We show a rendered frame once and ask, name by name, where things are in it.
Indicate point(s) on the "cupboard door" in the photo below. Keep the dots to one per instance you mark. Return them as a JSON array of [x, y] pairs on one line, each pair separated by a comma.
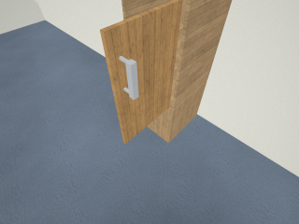
[[151, 39]]

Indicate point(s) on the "handle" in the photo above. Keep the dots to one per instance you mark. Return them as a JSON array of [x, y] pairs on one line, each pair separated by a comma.
[[132, 78]]

